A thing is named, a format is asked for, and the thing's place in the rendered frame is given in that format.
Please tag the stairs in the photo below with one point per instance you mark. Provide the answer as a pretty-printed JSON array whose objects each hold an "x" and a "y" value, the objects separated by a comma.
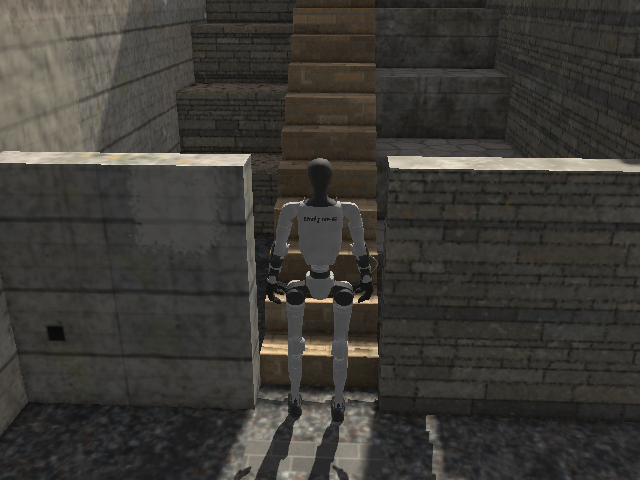
[{"x": 330, "y": 113}]

